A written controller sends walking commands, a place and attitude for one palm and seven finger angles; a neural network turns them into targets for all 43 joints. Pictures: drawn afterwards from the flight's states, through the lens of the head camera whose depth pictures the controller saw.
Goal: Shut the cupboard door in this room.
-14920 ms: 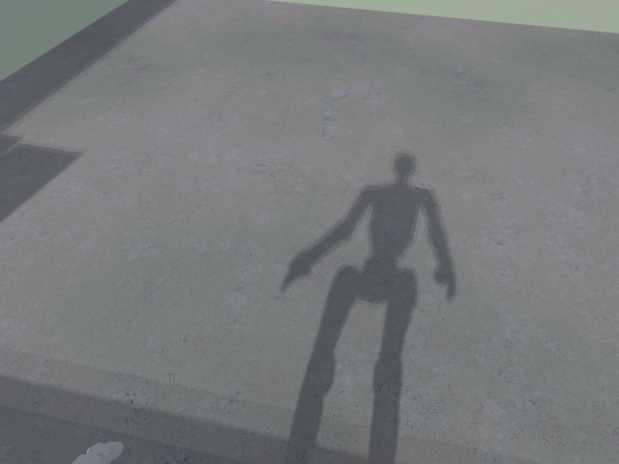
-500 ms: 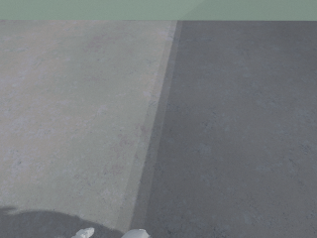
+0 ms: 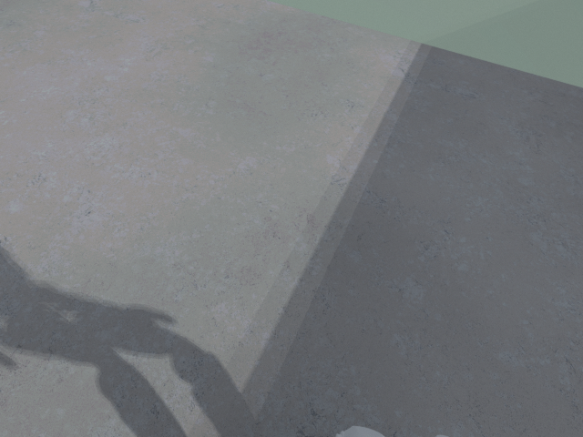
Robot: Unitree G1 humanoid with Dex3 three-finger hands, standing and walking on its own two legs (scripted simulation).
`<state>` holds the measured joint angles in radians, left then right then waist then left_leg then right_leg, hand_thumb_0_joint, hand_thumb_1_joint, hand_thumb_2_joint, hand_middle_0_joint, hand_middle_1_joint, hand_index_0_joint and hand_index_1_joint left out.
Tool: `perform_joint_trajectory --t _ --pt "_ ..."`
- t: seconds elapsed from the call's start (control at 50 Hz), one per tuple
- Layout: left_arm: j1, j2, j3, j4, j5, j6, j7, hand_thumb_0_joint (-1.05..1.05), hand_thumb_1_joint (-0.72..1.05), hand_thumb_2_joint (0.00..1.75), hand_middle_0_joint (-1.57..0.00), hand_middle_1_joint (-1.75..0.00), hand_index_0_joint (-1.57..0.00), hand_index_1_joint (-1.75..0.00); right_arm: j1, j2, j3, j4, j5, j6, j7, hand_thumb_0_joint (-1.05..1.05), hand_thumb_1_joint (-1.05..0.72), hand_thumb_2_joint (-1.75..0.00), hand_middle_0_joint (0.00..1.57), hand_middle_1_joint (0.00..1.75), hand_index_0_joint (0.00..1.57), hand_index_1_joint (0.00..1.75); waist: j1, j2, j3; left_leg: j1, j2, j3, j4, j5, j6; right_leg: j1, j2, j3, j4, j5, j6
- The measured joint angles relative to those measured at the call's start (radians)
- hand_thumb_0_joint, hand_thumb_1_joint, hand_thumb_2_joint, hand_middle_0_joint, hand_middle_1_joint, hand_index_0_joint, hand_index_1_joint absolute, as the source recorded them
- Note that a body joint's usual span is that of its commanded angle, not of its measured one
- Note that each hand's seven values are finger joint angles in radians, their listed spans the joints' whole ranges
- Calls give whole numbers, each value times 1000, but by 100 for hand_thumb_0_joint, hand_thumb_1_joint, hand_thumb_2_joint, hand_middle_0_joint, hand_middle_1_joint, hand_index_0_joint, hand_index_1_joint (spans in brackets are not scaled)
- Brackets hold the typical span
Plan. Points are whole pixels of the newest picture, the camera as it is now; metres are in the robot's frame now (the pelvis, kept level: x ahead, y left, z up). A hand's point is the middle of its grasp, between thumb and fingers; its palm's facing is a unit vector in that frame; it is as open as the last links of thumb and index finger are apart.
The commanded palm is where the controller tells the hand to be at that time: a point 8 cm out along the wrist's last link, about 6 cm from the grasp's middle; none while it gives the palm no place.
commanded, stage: turn or walk to find it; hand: left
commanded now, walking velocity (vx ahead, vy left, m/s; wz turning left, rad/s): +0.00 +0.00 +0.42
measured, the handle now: out of the picture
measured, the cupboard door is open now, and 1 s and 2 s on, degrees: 89 89 89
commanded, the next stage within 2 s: none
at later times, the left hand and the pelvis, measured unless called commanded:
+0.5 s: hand out of the picture +0.04 +0.16 -0.14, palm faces +0.22 -0.94 -0.28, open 7.3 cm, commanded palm none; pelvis -0.02 -0.05 +0.01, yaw +13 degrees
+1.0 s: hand out of the picture -0.11 +0.21 -0.17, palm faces +0.47 -0.85 -0.24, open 7.3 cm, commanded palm none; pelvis -0.05 +0.00 +0.01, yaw +25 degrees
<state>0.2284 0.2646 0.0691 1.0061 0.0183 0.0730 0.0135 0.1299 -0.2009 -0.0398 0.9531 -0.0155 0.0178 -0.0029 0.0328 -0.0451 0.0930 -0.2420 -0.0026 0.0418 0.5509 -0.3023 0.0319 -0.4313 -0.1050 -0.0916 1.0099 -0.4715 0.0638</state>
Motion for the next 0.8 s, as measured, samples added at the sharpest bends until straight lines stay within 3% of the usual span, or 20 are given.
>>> perform_joint_trajectory --t 0.08,0.16,0.26,0.32,0.36,0.4,0.46,0.54,0.62,0.72,0.78,0.8 --pt "-22 -2 -3 -18 -1 -12 -6 1 91 89 -20 -30 -20 -30 9 6 6 3 2 -2 -3 0 -91 -90 21 30 20 30 -1 13 -12 21 -15 -29 -76 52 6 -29 14 41 54 61 16" --pt "-45 -13 -9 -41 -2 -17 -5 1 91 89 -20 -30 -20 -30 24 10 3 2 1 0 -1 0 -91 -90 21 30 20 30 -12 24 -22 20 -27 -55 -103 76 5 -9 23 62 -11 58 25" --pt "-85 -36 -19 -66 -8 -24 -2 1 91 89 -20 -30 -20 -30 48 5 -7 2 -5 9 1 0 -91 -90 21 30 20 30 -43 50 -22 -10 -37 -96 -79 79 -12 66 49 64 -201 33 18" --pt "-97 -50 -27 -86 -10 -43 -3 0 91 89 -20 -30 -20 -30 69 -5 -17 8 -2 18 3 0 -91 -90 21 30 20 30 -52 64 -28 -47 -47 -121 -32 66 -32 149 66 51 -405 137 8" --pt "-99 -69 -33 -92 -3 -60 0 0 91 89 -20 -30 -20 -30 78 -21 -27 15 4 24 4 0 -91 -90 21 30 20 30 -55 95 -24 -87 -44 -141 59 -12 -46 170 78 25 -447 176 -44" --pt "-89 -84 -39 -100 -1 -68 1 0 91 89 -20 -30 -20 -30 88 -30 -35 23 2 41 4 0 -91 -90 21 30 20 30 -57 99 -23 -153 -56 -129 248 -141 -52 175 66 3 -438 163 -83" --pt "-67 -101 -43 -100 -1 -66 4 0 91 89 -20 -30 -21 -30 94 -46 -46 33 -2 53 11 0 -91 -90 20 30 20 30 -57 100 -20 -230 -42 -98 508 -132 -66 204 48 -24 -472 173 -95" --pt "-40 -110 -44 -87 1 -66 5 0 91 89 -20 -30 -21 -30 101 -56 -50 42 -3 58 17 0 -91 -90 20 29 20 30 -59 96 -16 -254 1 -83 614 -74 -91 226 32 -63 -504 187 -94" --pt "-17 -106 -42 -73 6 -67 4 0 91 89 -20 -30 -21 -30 94 -54 -44 55 -1 63 17 0 -91 -90 20 29 20 30 -47 77 -10 -211 33 -66 530 -101 -106 229 10 -96 -507 188 -89" --pt "6 -82 -33 -51 13 -64 0 0 90 89 -20 -30 -21 -30 56 -44 -29 54 7 54 14 0 -91 -90 20 29 20 30 -19 48 3 -114 42 -20 293 -152 -99 211 -22 -131 -475 177 -71" --pt "21 -56 -23 -36 10 -56 -1 0 90 89 -20 -30 -21 -30 30 -38 -19 37 10 37 13 0 -91 -90 20 29 20 30 -10 32 4 -37 35 18 103 -71 -86 189 -43 -157 -423 154 -48" --pt "28 -46 -18 -32 6 -51 -1 0 90 89 -20 -30 -21 -30 25 -38 -17 28 9 27 15 0 -91 -90 20 29 20 30 -8 29 -1 -9 33 25 33 -24 -64 173 -51 -163 -388 138 -38"
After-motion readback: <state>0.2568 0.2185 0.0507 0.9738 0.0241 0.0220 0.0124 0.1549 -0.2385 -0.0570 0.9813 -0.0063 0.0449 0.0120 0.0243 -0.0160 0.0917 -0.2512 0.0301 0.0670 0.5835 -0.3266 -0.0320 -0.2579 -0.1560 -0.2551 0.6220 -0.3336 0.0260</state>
